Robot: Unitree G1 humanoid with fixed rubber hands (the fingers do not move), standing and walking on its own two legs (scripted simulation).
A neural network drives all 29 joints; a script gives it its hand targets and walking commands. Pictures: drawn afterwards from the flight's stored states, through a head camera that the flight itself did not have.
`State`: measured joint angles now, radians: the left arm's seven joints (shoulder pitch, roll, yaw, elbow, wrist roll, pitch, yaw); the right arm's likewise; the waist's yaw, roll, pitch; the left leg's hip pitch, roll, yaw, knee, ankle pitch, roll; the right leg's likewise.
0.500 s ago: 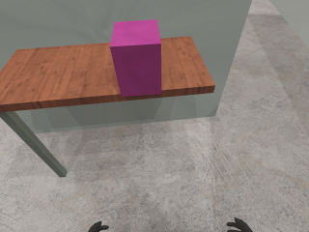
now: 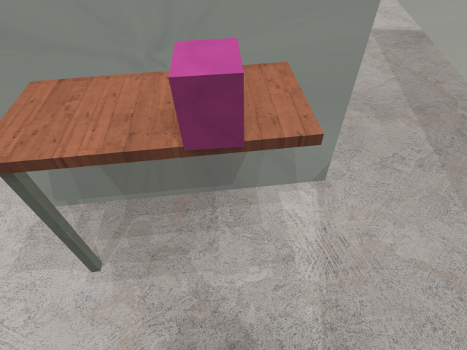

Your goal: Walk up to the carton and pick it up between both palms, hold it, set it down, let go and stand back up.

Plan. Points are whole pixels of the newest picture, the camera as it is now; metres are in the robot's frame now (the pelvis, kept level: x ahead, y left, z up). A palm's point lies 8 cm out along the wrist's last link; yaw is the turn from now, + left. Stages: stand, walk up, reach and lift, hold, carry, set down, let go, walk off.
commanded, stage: stand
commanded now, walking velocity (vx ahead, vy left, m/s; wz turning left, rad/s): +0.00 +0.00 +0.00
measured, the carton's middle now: (210, 95) +0.72 +0.09 +0.08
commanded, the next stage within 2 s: none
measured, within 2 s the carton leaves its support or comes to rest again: neither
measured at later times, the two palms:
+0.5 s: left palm out of the picture +0.04 +0.22 -0.13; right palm out of the picture +0.04 -0.23 -0.12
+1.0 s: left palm out of the picture -0.01 +0.21 -0.13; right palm out of the picture -0.01 -0.21 -0.13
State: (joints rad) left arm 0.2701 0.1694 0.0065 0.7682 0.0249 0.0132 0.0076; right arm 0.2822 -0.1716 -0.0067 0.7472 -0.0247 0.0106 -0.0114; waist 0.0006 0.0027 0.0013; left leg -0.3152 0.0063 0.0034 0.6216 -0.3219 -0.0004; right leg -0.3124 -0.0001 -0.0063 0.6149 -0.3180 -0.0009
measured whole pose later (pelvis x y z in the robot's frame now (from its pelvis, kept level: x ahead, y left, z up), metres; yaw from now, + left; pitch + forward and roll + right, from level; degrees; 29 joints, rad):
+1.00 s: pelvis +0.00 +0.00 +0.01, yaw +0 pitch -2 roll +0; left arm 0.31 0.11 0.02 1.10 0.01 0.00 0.03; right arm 0.32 -0.11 -0.03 1.08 -0.01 0.00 -0.04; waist 0.00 0.00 0.03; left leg -0.19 0.01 0.00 0.46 -0.24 0.00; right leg -0.19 0.00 0.00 0.45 -0.24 0.00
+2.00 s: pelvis -0.01 +0.00 +0.01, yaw +0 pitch -1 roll +0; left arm 0.34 0.09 0.01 1.15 0.01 -0.01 0.04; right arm 0.34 -0.09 -0.01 1.15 -0.01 -0.01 -0.04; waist 0.00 0.00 0.02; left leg -0.20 0.01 0.00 0.44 -0.22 0.00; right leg -0.20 0.00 0.00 0.43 -0.22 0.00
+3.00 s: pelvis +0.00 +0.00 +0.02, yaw +0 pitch -1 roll +0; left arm 0.34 0.09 0.01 1.16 0.01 -0.01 0.04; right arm 0.34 -0.09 -0.01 1.16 -0.01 -0.01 -0.04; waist 0.00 0.00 0.03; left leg -0.18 0.01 0.00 0.43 -0.23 0.00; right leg -0.18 0.00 0.00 0.43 -0.23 0.00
